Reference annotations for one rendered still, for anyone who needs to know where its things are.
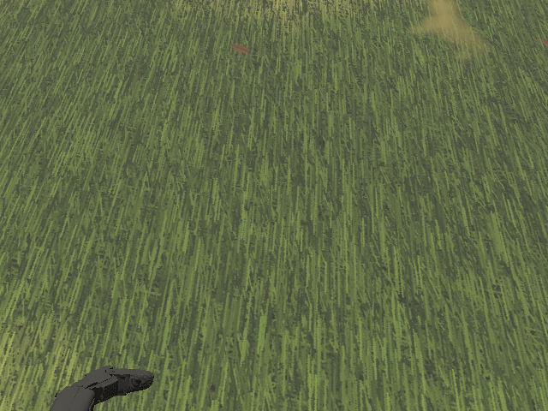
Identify robot left hand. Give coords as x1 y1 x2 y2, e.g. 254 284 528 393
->
49 366 154 411

